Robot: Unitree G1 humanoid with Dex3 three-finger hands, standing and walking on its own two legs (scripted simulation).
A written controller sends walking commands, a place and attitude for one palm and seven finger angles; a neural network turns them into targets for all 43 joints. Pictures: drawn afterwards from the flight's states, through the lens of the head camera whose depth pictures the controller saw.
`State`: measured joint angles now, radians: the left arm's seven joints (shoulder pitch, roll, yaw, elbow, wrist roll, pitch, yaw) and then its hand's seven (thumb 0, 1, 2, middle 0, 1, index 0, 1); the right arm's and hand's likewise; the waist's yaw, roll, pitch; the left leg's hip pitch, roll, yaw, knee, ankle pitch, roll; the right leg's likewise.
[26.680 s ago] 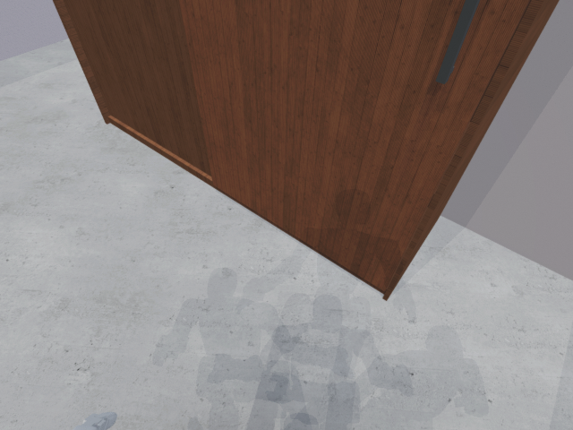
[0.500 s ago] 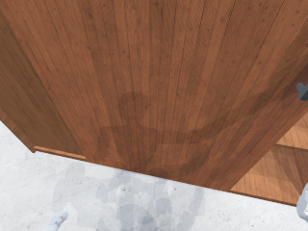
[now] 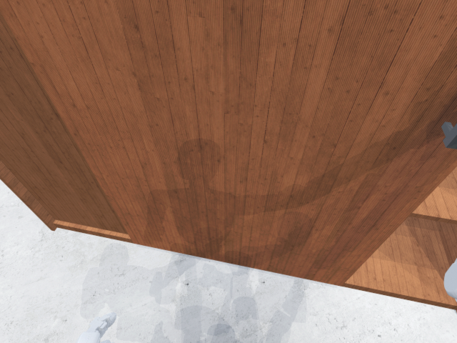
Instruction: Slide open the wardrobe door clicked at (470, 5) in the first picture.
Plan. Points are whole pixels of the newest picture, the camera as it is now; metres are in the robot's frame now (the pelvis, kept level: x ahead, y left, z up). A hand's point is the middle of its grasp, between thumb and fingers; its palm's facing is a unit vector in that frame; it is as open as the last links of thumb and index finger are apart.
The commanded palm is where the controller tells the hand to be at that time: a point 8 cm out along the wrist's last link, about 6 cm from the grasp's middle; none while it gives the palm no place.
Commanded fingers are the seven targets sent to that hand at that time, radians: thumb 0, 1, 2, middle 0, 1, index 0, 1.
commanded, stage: loosen the grip on the handle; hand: right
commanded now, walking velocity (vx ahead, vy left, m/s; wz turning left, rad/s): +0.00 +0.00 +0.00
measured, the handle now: out of the picture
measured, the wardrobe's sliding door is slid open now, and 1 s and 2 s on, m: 0.48 0.48 0.48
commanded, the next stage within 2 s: slip the hand off the handle in 0.52 s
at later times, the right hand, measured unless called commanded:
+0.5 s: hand out of the picture +0.43 -0.34 +0.25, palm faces +0.51 +0.84 -0.18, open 13.6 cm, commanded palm +0.39 -0.37 +0.25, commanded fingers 0.00 0.55 -0.20 0.25 1.15 0.25 1.15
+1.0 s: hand out of the picture +0.42 -0.38 +0.25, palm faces +0.57 +0.80 -0.18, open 14.0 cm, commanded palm +0.38 -0.42 +0.26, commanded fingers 0.00 0.55 -0.20 0.25 1.15 0.25 1.15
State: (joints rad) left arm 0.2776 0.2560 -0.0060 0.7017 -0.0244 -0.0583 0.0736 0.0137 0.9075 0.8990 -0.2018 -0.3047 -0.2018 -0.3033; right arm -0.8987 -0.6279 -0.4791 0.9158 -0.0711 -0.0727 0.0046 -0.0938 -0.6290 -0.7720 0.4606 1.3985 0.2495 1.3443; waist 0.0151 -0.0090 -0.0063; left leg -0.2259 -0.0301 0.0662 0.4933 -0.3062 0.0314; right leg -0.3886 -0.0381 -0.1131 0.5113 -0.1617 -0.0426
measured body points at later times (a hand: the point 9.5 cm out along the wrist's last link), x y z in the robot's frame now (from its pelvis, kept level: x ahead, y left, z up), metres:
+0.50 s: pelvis -0.01 +0.00 +0.00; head +0.02 -0.01 +0.45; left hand +0.06 +0.27 -0.11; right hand +0.40 -0.38 +0.26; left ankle -0.03 +0.10 -0.73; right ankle +0.06 -0.09 -0.73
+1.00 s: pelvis +0.00 +0.01 +0.00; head +0.03 +0.01 +0.44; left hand +0.08 +0.29 -0.11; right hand +0.39 -0.42 +0.26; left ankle -0.03 +0.10 -0.73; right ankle +0.07 -0.09 -0.73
